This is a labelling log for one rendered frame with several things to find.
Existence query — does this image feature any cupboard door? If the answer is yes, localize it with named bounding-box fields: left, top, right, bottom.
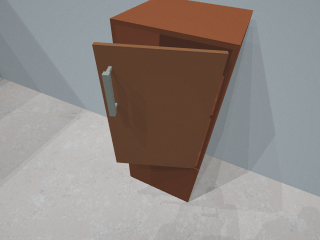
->
left=92, top=42, right=229, bottom=169

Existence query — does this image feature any handle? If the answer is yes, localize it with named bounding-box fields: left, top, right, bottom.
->
left=101, top=66, right=118, bottom=117

